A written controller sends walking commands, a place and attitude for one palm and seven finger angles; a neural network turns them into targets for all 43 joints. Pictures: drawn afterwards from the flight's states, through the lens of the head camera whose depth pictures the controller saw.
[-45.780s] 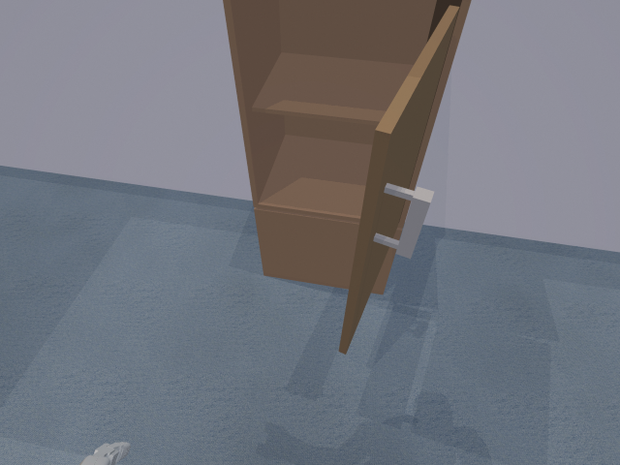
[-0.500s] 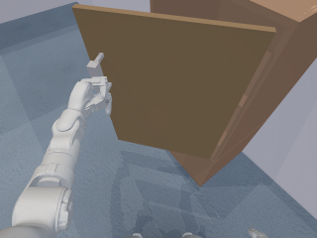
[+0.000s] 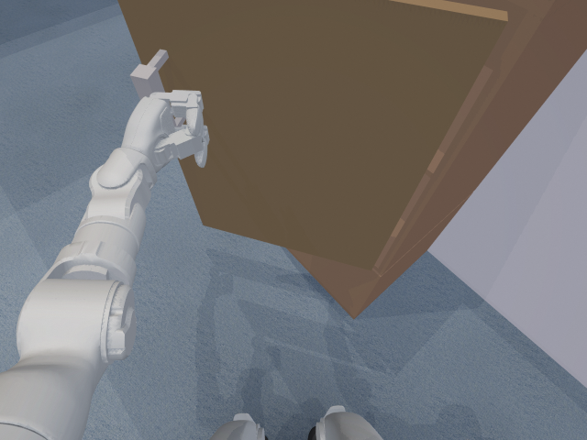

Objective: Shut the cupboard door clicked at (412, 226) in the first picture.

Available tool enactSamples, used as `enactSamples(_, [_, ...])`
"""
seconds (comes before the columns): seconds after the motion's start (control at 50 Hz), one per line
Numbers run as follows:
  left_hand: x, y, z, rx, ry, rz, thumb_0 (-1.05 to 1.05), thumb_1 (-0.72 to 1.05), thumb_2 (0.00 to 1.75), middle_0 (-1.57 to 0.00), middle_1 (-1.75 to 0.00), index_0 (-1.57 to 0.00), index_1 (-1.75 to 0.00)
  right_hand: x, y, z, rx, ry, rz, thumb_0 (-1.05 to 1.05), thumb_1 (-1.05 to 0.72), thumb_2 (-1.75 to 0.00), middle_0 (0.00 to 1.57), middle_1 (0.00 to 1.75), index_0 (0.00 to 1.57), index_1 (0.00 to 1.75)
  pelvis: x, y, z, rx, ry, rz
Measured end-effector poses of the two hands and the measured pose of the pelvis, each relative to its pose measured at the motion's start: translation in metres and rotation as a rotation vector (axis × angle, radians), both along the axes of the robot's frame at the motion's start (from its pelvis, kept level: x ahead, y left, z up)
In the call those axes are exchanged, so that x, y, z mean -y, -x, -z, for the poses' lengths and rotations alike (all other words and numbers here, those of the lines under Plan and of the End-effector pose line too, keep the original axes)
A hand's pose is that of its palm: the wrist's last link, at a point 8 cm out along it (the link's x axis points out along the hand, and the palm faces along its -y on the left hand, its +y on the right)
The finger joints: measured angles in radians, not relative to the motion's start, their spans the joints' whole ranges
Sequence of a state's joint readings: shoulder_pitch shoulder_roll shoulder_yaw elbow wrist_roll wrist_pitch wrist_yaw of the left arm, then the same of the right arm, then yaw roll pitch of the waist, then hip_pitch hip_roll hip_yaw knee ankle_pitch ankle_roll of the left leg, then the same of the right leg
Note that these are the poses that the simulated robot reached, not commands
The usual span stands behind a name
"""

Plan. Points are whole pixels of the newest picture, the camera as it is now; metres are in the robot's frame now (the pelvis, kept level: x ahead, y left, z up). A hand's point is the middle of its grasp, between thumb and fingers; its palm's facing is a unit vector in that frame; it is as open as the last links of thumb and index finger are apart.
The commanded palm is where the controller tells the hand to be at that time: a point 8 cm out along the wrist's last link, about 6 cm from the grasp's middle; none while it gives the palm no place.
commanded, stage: push the door shut along its arc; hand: left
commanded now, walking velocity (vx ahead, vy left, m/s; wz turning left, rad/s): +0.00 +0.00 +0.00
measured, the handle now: (165, 100) +0.57 +0.15 +0.11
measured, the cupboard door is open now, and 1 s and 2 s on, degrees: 33 19 19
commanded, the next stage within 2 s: pull the fist back off the door in 0.66 s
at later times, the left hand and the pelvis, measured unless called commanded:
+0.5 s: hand (232, 108) +0.54 +0.06 +0.11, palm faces -0.41 -0.91 -0.01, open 3.0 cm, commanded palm +0.55 +0.10 +0.11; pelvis +0.01 -0.01 -0.01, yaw -1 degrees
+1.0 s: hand (254, 98) +0.58 +0.03 +0.09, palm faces +0.05 -1.00 +0.00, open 3.1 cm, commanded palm +0.54 +0.07 +0.11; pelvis +0.02 -0.02 -0.02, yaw -2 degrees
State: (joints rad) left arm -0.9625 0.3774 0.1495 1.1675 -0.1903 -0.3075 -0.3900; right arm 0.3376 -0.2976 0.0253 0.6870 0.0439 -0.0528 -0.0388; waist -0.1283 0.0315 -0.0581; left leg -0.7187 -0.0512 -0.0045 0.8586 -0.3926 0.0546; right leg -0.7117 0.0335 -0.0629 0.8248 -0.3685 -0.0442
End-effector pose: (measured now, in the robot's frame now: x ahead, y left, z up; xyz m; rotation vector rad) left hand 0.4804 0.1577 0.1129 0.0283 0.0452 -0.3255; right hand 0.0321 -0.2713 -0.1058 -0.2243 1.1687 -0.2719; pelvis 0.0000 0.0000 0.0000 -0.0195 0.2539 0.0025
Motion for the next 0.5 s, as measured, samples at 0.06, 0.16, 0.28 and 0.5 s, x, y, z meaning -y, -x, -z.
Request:
enactSamples(0.06, [0.007, -0.008, 0.000, -0.006, 0.013, 0.014, 0.02, 0.90, 0.90, -1.30, -1.50, -1.29, -1.50, 0.002, 0.008, 0.001, -0.019, 0.008, 0.010, 0.01, -0.90, -0.89, 0.20, 0.30, 0.20, 0.30, 0.000, 0.001, 0.002, -0.015, 0.000, 0.001])
enactSamples(0.16, [0.024, -0.026, 0.000, -0.013, 0.023, 0.042, 0.02, 0.90, 0.90, -1.30, -1.50, -1.29, -1.50, 0.005, 0.021, 0.003, -0.046, 0.017, 0.038, 0.01, -0.90, -0.89, 0.20, 0.30, 0.20, 0.30, 0.002, 0.001, 0.005, -0.041, 0.000, 0.012])
enactSamples(0.28, [0.038, -0.046, -0.001, -0.017, 0.026, 0.061, 0.02, 0.90, 0.90, -1.30, -1.50, -1.29, -1.50, 0.006, 0.040, 0.005, -0.089, 0.016, 0.079, 0.01, -0.90, -0.89, 0.20, 0.30, 0.20, 0.30, 0.004, -0.002, 0.009, -0.072, -0.001, 0.027])
enactSamples(0.5, [0.042, -0.061, -0.002, -0.043, -0.001, 0.092, -0.01, 0.89, 0.92, -1.30, -1.50, -1.29, -1.50, 0.006, 0.055, 0.010, -0.170, 0.001, 0.099, 0.01, -0.90, -0.89, 0.20, 0.30, 0.20, 0.30, 0.011, -0.009, 0.012, -0.097, 0.000, 0.025])
